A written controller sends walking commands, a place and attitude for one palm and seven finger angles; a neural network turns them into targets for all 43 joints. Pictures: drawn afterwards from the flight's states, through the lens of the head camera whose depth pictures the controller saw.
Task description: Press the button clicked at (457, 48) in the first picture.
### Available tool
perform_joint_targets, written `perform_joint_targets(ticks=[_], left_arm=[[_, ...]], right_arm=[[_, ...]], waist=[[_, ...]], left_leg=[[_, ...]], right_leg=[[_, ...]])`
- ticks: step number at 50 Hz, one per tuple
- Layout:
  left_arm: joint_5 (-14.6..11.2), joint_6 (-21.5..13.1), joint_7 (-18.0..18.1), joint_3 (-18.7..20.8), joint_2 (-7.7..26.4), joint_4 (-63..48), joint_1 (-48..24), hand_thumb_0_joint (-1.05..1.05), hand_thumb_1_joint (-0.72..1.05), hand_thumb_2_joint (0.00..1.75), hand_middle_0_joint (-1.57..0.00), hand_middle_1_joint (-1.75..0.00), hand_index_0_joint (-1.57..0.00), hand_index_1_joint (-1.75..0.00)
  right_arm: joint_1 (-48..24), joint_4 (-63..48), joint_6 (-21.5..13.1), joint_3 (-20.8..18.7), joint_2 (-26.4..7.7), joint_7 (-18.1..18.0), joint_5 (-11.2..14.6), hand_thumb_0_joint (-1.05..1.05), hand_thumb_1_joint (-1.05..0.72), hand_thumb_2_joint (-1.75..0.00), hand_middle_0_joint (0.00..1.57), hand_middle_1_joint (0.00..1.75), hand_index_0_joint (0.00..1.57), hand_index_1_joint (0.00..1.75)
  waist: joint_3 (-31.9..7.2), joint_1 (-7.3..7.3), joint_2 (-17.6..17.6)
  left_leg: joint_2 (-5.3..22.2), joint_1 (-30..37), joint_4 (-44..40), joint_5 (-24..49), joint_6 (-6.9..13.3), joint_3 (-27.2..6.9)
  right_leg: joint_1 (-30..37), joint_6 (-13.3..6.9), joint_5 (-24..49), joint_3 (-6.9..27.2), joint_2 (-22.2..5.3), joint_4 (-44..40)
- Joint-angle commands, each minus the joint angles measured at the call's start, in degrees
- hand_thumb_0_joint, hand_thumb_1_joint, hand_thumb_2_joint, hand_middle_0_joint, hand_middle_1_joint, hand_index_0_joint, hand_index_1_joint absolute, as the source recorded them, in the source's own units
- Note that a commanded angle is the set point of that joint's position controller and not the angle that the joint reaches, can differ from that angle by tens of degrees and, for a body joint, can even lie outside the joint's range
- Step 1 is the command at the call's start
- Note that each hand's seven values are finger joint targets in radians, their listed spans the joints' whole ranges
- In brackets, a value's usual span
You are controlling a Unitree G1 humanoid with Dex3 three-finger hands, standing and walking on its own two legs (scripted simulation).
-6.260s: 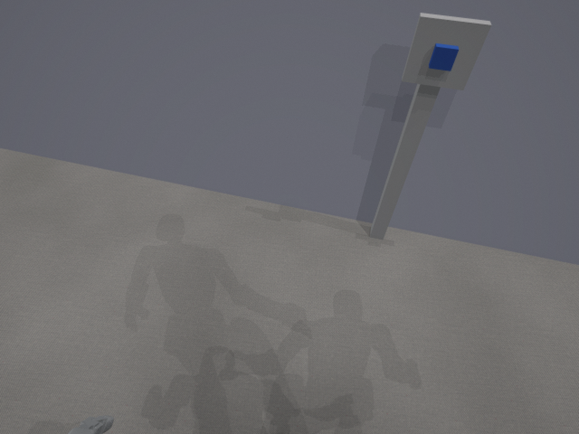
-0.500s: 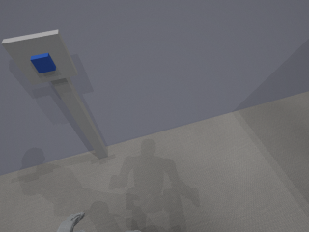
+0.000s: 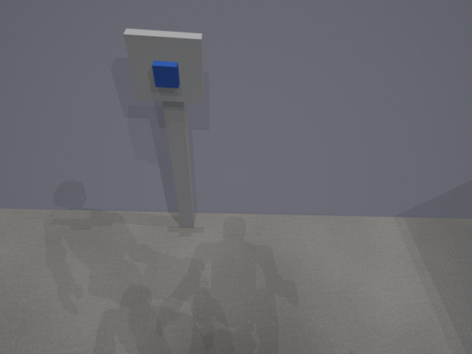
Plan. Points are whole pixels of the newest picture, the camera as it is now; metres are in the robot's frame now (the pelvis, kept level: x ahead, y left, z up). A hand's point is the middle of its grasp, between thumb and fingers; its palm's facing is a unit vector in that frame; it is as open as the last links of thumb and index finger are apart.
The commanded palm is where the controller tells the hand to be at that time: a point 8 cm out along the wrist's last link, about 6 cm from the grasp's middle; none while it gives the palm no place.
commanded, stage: take the last steps up to it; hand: left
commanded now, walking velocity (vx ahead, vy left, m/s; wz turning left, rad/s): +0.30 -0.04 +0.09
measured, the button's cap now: (166, 73) +0.70 +0.25 +0.08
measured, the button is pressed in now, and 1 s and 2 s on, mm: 0 0 0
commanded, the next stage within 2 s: come to a stop and stand still in 0.66 s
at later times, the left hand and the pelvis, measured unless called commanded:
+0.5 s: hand out of the picture +0.09 +0.13 -0.15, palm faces +0.13 -0.97 -0.21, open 7.3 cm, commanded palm none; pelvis +0.10 -0.04 +0.01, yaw +4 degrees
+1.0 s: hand (153, 326) +0.19 +0.18 -0.18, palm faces +0.12 -0.98 -0.16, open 7.4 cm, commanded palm none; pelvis +0.21 +0.01 +0.00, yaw +3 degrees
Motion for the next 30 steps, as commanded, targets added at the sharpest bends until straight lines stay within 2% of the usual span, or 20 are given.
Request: perform_joint_targets(ticks=[1,6,10,12,14,15,16,17,18,19,20,21,22,24,25,27,28,30], left_arm=[[0.7,-2.7,-1.0,0.0,1.8,-3.6,-0.9,0.0,0.9,0.9,-0.2,-0.3,-0.2,-0.3],[0.6,-3.2,-1.2,-0.5,0.4,-3.6,-3.0,0.0,0.9,0.9,-0.2,-0.3,-0.2,-0.3],[0.5,-3.9,-1.6,-0.6,-0.8,-4.2,-5.1,0.0,0.9,0.9,-0.2,-0.3,-0.2,-0.3],[0.4,-4.3,-1.6,-0.4,-1.0,-3.4,-3.9,0.0,0.9,0.9,-0.2,-0.3,-0.2,-0.3],[0.5,-4.9,-1.4,-0.3,-1.5,-1.0,1.9,0.0,0.9,0.9,-0.2,-0.3,-0.2,-0.3],[0.5,-5.4,-1.1,0.1,-0.1,0.6,5.6,0.0,0.9,0.9,-0.2,-0.3,-0.2,-0.3],[0.9,-6.1,-0.5,0.8,3.7,2.3,10.1,0.0,0.9,0.9,-0.2,-0.3,-0.2,-0.3],[0.7,-5.9,0.0,1.7,8.2,2.8,14.3,0.0,0.9,0.9,-0.2,-0.3,-0.2,-0.3],[-0.1,-6.4,0.3,1.8,7.6,3.4,15.4,0.0,0.9,0.9,-0.2,-0.3,-0.2,-0.3],[0.0,-6.3,0.5,1.3,4.9,3.2,12.3,0.0,0.9,0.9,-0.2,-0.3,-0.2,-0.3],[0.1,-6.5,0.7,0.7,2.3,2.5,9.1,0.0,0.9,0.9,-0.2,-0.3,-0.2,-0.3],[0.1,-6.8,0.8,0.1,0.5,2.0,6.6,0.0,0.9,0.9,-0.2,-0.3,-0.2,-0.3],[0.0,-7.2,0.9,-0.2,-0.7,2.0,6.3,0.0,0.9,0.9,-0.2,-0.3,-0.2,-0.3],[0.1,-7.8,0.9,-0.8,-1.5,2.5,6.7,0.0,0.9,0.9,-0.2,-0.3,-0.2,-0.3],[0.1,-8.0,0.9,-1.0,-1.9,3.2,7.8,0.0,0.9,0.9,-0.2,-0.3,-0.2,-0.3],[0.1,-8.3,0.9,-1.2,-1.5,4.3,9.0,0.0,0.9,0.9,-0.2,-0.3,-0.2,-0.3],[0.2,-8.4,1.0,-1.2,-1.3,4.7,9.8,0.0,0.9,0.9,-0.2,-0.3,-0.2,-0.3],[0.2,-8.3,1.1,-1.1,-0.9,5.6,10.4,0.0,0.9,0.9,-0.2,-0.3,-0.2,-0.3]], right_arm=[[6.4,-0.5,-2.0,-2.0,-9.2,-0.8,0.0,0.0,-0.9,-0.9,0.2,0.3,0.2,0.3],[11.2,2.2,-2.6,-2.4,-8.3,-1.0,-0.1,0.0,-0.9,-0.9,0.2,0.3,0.2,0.3],[12.0,3.6,-2.7,-2.8,-8.7,-0.9,-0.5,0.0,-0.9,-0.9,0.2,0.3,0.2,0.3],[12.1,4.5,-2.6,-2.6,-8.4,-0.9,-0.5,0.0,-0.9,-0.9,0.2,0.3,0.2,0.3],[11.1,5.1,-2.6,-2.3,-7.5,-1.0,-0.3,0.0,-0.9,-0.9,0.2,0.3,0.2,0.3],[11.3,5.4,-2.8,-2.0,-5.9,-0.9,0.0,0.0,-0.9,-0.9,0.2,0.3,0.2,0.3],[11.9,4.9,-3.1,-1.3,-2.9,-0.7,0.5,0.0,-0.9,-0.9,0.2,0.3,0.2,0.3],[9.2,2.4,-3.1,-0.9,-1.7,-0.3,0.4,0.0,-0.9,-0.9,0.2,0.3,0.2,0.3],[6.7,2.0,-2.7,-1.6,-4.7,-0.1,-0.2,0.0,-0.9,-0.9,0.2,0.3,0.2,0.3],[5.0,2.3,-2.6,-2.2,-4.6,0.2,-0.2,0.0,-0.9,-0.9,0.2,0.3,0.2,0.3],[5.6,3.0,-2.5,-2.3,-3.8,0.5,-0.3,0.0,-0.9,-0.9,0.2,0.3,0.2,0.3],[7.6,4.4,-2.1,-2.3,-2.5,0.7,-0.4,0.0,-0.9,-0.9,0.2,0.3,0.2,0.3],[9.1,5.4,-1.9,-2.2,-1.3,0.9,-0.5,0.0,-0.9,-0.9,0.2,0.3,0.2,0.3],[11.2,6.2,-1.6,-1.9,0.0,1.0,-0.5,0.0,-0.9,-0.9,0.2,0.3,0.2,0.3],[10.5,6.0,-1.5,-1.9,0.2,1.0,-0.4,0.0,-0.9,-0.9,0.2,0.3,0.2,0.3],[8.6,5.4,-1.4,-1.8,0.6,1.2,-0.2,0.0,-0.9,-0.9,0.2,0.3,0.2,0.3],[7.1,4.9,-1.5,-1.7,0.9,1.3,-0.1,0.0,-0.9,-0.9,0.2,0.3,0.2,0.3],[4.8,4.3,-1.8,-1.4,1.3,1.5,0.0,0.0,-0.9,-0.9,0.2,0.3,0.2,0.3]], waist=[[-0.8,-3.29,10.6],[1.8,-4.27,9.1],[2.1,-4.54,10.3],[1.8,-3.71,10.1],[0.3,-0.81,8.0],[-0.7,0.72,4.1],[-2.4,2.47,-5.7],[-0.6,4.46,-15.2],[0.2,5.19,-16.3],[4.1,3.6,-10.3],[5.9,1.57,-4.1],[5.6,-0.23,-1.5],[4.8,-1.13,-0.3],[3.2,-2.43,-2.8],[3.1,-2.24,-4.1],[2.6,-2.25,-4.5],[3.1,-1.95,-4.0],[3.0,-1.59,-5.2]], left_leg=[[12.9,3.8,-19.7,-0.3,6.1,-14.6],[14.3,4.9,-22.0,-5.3,7.8,-16.6],[14.3,3.5,-21.1,-6.9,7.9,-17.0],[13.7,1.5,-19.3,-6.1,7.4,-16.9],[11.1,-1.6,-13.4,-5.7,5.1,-13.7],[8.2,-6.0,-7.1,-6.0,3.2,-11.0],[3.0,-15.5,5.8,-8.4,0.5,-4.2],[-0.9,-25.3,19.2,-17.2,-1.0,0.2],[1.9,-26.1,26.9,-14.5,-0.5,-4.8],[3.4,-27.3,31.8,-10.0,-0.5,-5.1],[4.9,-26.9,32.7,-5.6,-0.9,-5.3],[5.8,-24.9,32.6,-1.8,-1.6,-4.9],[6.0,-22.8,31.8,0.4,-2.1,-4.0],[5.8,-21.3,29.4,2.6,-3.3,-2.5],[5.7,-21.2,27.9,3.3,-3.7,-1.7],[5.7,-21.1,24.4,4.3,-4.1,-0.6],[5.8,-20.8,22.1,4.6,-4.1,0.1],[5.5,-19.7,16.6,5.1,-4.0,1.3]], right_leg=[[-7.1,-0.1,5.4,0.8,0.0,1.5],[-7.6,-0.2,6.0,0.5,-0.1,-7.3],[-2.8,-0.7,4.7,-0.7,1.0,-17.3],[1.9,-1.1,5.6,-1.5,2.4,-22.2],[11.5,-1.3,11.8,-3.1,3.9,-31.0],[19.0,-2.0,12.6,-0.6,2.3,-35.5],[28.0,-5.4,4.2,11.8,-7.6,-40.8],[29.9,-11.2,-1.8,27.6,-18.6,-48.8],[24.3,-12.6,-6.0,31.1,-19.0,-52.1],[19.8,-13.4,-9.0,28.9,-18.5,-53.5],[16.9,-12.7,-5.4,23.4,-16.6,-52.7],[15.0,-11.4,1.2,17.0,-14.0,-51.9],[14.5,-10.8,8.1,12.5,-12.1,-51.2],[14.6,-10.0,19.8,6.2,-9.8,-49.8],[14.7,-10.0,24.9,4.8,-9.2,-49.3],[16.0,-10.4,31.4,3.5,-9.0,-48.4],[15.8,-10.5,33.8,2.9,-8.8,-47.8],[17.2,-10.5,37.1,1.6,-8.6,-46.4]])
